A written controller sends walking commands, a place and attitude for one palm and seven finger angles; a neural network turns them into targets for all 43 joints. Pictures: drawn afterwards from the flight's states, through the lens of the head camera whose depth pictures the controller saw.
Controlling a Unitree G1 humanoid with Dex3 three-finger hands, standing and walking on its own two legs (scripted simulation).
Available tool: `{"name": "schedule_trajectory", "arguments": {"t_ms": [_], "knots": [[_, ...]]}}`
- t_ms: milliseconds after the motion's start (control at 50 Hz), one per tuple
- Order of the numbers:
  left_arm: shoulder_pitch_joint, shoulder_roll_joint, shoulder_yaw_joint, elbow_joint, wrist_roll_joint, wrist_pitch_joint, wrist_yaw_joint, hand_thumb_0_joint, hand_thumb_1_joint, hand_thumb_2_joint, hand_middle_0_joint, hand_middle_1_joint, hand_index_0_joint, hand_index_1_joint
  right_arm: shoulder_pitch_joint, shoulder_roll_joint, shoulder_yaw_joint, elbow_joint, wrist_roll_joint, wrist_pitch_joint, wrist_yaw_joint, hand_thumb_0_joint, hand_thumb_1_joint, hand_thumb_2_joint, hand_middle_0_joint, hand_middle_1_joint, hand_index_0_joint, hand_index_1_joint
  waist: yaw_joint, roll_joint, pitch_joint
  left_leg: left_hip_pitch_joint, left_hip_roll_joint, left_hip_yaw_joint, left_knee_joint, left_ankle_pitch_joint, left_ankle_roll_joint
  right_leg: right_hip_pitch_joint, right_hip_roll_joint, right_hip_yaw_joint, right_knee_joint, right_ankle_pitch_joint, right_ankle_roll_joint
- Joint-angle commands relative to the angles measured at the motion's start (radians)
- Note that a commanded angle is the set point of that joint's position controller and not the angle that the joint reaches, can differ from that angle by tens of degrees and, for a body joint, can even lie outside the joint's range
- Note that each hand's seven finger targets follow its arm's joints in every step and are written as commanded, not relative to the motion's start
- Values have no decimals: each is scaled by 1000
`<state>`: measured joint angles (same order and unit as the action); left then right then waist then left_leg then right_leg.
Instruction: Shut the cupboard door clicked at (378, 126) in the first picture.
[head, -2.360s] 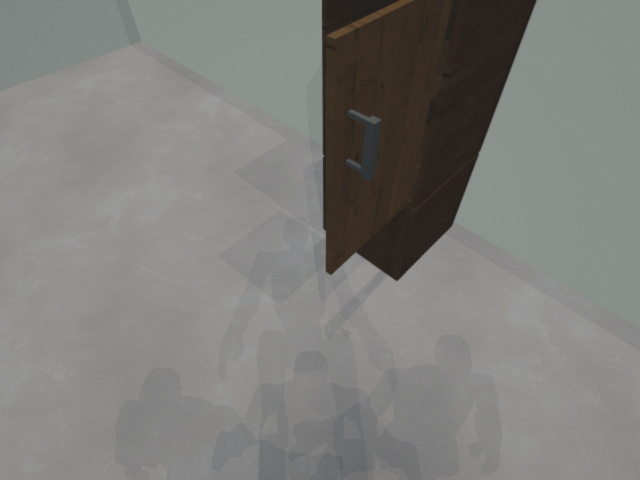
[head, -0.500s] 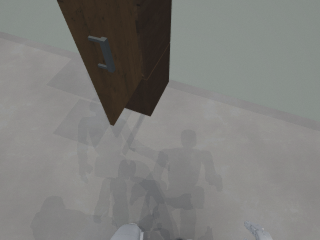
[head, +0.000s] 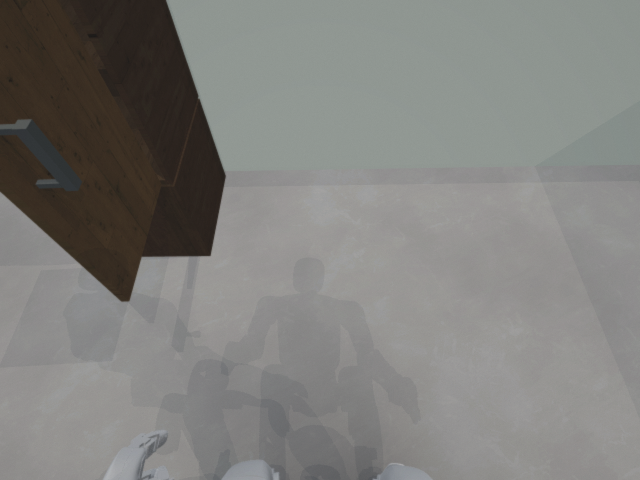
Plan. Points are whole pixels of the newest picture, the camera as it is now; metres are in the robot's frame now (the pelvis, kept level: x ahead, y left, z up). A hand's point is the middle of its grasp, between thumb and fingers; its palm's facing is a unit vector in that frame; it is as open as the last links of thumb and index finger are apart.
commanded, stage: walk around to get in front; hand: left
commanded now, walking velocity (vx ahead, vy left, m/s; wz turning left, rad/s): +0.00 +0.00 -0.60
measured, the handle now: (36, 158) +0.51 +0.44 +0.07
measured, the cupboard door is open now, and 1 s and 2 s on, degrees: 91 91 91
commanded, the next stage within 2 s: none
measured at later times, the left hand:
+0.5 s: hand (205, 449) +0.16 +0.18 -0.15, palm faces -0.27 -0.94 -0.20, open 7.4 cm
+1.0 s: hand (247, 436) +0.18 +0.13 -0.17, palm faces -0.50 -0.85 -0.19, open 7.4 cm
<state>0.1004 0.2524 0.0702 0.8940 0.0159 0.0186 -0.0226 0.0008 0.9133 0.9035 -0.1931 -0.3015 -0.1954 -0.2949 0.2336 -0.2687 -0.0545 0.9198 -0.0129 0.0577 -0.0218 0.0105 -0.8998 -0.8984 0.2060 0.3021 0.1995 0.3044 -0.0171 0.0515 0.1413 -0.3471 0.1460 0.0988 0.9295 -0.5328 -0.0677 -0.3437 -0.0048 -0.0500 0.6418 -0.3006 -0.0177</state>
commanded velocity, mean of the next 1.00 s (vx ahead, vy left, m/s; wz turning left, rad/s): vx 0.00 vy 0.00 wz -0.60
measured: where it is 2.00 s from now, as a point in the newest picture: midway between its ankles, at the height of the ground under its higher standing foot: outside the picture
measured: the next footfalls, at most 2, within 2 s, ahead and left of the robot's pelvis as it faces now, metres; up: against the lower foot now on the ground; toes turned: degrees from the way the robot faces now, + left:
left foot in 0.28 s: +0.07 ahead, +0.13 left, +0.00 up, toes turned -5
right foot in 0.60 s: +0.01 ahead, -0.13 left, +0.00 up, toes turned -26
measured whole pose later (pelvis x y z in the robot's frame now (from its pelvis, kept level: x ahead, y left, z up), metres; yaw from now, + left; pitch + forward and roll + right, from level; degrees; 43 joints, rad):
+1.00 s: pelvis +0.02 +0.00 +0.01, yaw -34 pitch +2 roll -1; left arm 0.19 0.21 0.08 0.93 0.01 0.06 -0.01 0.00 0.91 0.90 -0.20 -0.30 -0.20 -0.30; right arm 0.14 -0.23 -0.05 0.87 -0.01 0.02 -0.03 0.01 -0.90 -0.90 0.20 0.30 0.20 0.30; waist 0.01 -0.02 0.07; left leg -0.31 0.04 0.03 0.57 -0.29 -0.03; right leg -0.35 0.08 0.10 0.60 -0.31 -0.01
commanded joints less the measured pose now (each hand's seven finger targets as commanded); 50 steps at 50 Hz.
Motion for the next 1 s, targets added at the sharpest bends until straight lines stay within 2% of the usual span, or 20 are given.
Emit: {"name": "schedule_trajectory", "arguments": {"t_ms": [0, 140, 200, 220, 240, 260, 280, 320, 380, 480, 540, 560, 580, 600, 680, 840, 900, 940, 960, 980], "knots": [[88, 181, 42, -42, 4, 1, 42, 0, 900, 900, -200, -300, -200, -300, -62, -77, -20, -103, 4, -22, -8, 0, -900, -900, 200, 300, 200, 300, 51, -264, -187, -234, -24, -105, 268, 40, -10, 232, -267, 333, -252, 453, -178], [36, 189, 49, -57, 15, 4, 34, 0, 900, 900, -200, -300, -200, -300, 0, -34, -14, -74, 6, -31, -4, 0, -900, -900, 200, 300, 200, 300, 19, -211, -186, -48, -92, -50, -98, 91, -2, 121, -207, 351, -259, 320, -169], [5, 169, 48, -64, 5, 12, 29, 0, 900, 900, -200, -300, -200, -300, 76, -40, -13, -53, 8, -48, -14, 0, -900, -900, 200, 300, 200, 300, -19, -196, -194, 110, -114, -44, -348, 213, 11, 45, -162, 370, -206, 293, -120], [-6, 138, 42, -69, 0, 16, 27, 0, 900, 900, -200, -300, -200, -300, 114, -62, -17, -43, 6, -57, -18, 0, -900, -900, 200, 300, 200, 300, -41, -115, -210, 233, -69, -84, -501, 262, 26, -48, -114, 333, -137, 217, -70], [15, 70, 29, -93, -11, 23, 17, 0, 900, 900, -200, -300, -200, -300, 134, -158, -29, -45, -11, -70, -23, 0, -900, -900, 200, 300, 200, 300, -40, 169, -206, 320, 171, -356, -647, 284, 113, -217, 36, 198, 53, -39, -1], [-11, 58, 25, -114, -2, 19, 9, 0, 900, 900, -200, -300, -200, -300, 144, -215, -37, -62, -21, -67, -29, 0, -900, -900, 200, 300, 200, 300, -46, 259, -174, 254, 367, -507, -700, 394, 220, -266, 64, 73, 306, -332, 40], [-29, 87, 33, -99, 16, 20, 3, 0, 900, 900, -200, -300, -200, -300, 121, -185, -27, -60, -25, -71, -30, 0, -900, -900, 200, 300, 200, 300, -43, 163, -161, 175, 346, -472, -693, 414, 237, -239, 24, 127, 462, -291, 42], [7, 76, 44, -70, 13, 19, -11, 0, 900, 900, -200, -300, -200, -300, 0, -135, -11, -104, -23, -72, -29, 0, -900, -900, 200, 300, 200, 300, 21, 141, -131, 150, 252, -278, -636, 501, 211, -250, -18, 87, 563, -193, 61], [-6, 34, 28, -65, 7, 23, -19, 0, 900, 900, -200, -300, -200, -300, 41, -113, -13, -80, -23, -71, -30, 0, -900, -900, 200, 300, 200, 300, 4, 133, -161, 261, 174, -87, -564, 741, 174, -231, -25, 24, 438, -152, 76], [-41, 16, 17, -78, 6, 11, -19, 0, 900, 900, -200, -300, -200, -300, 100, -142, -35, -50, -22, -60, -18, 0, -900, -900, 200, 300, 200, 300, -38, 179, -179, 277, 204, -17, -502, 787, 167, -81, 0, -57, 121, -154, 50], [59, 47, 25, -50, 6, 2, -12, 0, 900, 900, -200, -300, -200, -300, 63, -153, -43, -60, -14, -51, -9, 0, -900, -900, 200, 300, 200, 300, 20, 141, -198, 181, 187, 35, -375, 665, 100, 128, 8, -72, -143, 66, 23], [139, 114, 39, -28, 12, -4, -3, 0, 900, 900, -200, -300, -200, -300, 44, -123, -42, -75, -4, -49, -3, 0, -900, -900, 200, 300, 200, 300, 61, -3, -227, 33, 141, 75, -224, 501, 51, 315, -92, 51, -226, 245, -17], [202, 234, 65, -4, 18, -13, 14, 0, 900, 900, -200, -300, -200, -300, -15, -40, -20, -127, 3, -46, 2, 0, -900, -900, 200, 300, 200, 300, 98, -386, -216, -247, -26, 135, 21, -64, -10, 433, -365, 410, -280, 568, -134], [246, 252, 61, 5, -2, -10, 24, 0, 900, 900, -200, -300, -200, -300, -48, -70, -17, -137, 2, -30, -7, 0, -900, -900, 200, 300, 200, 300, 124, -316, -217, -254, -43, -32, 157, -127, -5, 354, -409, 428, -276, 636, -208], [74, 144, 42, -42, 4, -6, 41, 0, 900, 900, -200, -300, -200, -300, -56, -54, -23, -86, 0, -19, -4, 0, -900, -900, 200, 300, 200, 300, 31, -222, -181, -214, -32, -89, 214, 94, -16, 212, -237, 293, -265, 462, -160], [94, 166, 51, -32, 11, -3, 33, 0, 900, 900, -200, -300, -200, -300, -71, -34, -21, -92, 7, -32, -6, 0, -900, -900, 200, 300, 200, 300, 39, -194, -191, -90, -101, -77, -104, 94, -3, 185, -207, 385, -265, 392, -178], [64, 164, 55, -38, 6, 4, 29, 0, 900, 900, -200, -300, -200, -300, -15, -37, -19, -82, 10, -43, -15, 0, -900, -900, 200, 300, 200, 300, 6, -195, -194, 40, -126, -73, -287, 169, 11, 114, -176, 413, -230, 380, -147], [30, 113, 44, -57, -4, 12, 26, 0, 900, 900, -200, -300, -200, -300, 78, -86, -24, -58, 4, -61, -24, 0, -900, -900, 200, 300, 200, 300, -43, -51, -208, 270, -16, -171, -567, 255, 51, -85, -75, 340, -110, 190, -61], [60, 44, 32, -78, -12, 15, 13, 0, 900, 900, -200, -300, -200, -300, 85, -191, -40, -69, -15, -68, -25, 0, -900, -900, 200, 300, 200, 300, -32, 266, -199, 343, 257, -456, -671, 322, 150, -255, 78, 163, 111, -161, 12], [30, 72, 34, -93, 2, 13, 6, 0, 900, 900, -200, -300, -200, -300, 86, -221, -42, -89, -20, -59, -31, 0, -900, -900, 200, 300, 200, 300, -39, 200, -166, 210, 380, -508, -697, 368, 238, -242, 50, 104, 342, -325, 33]]}}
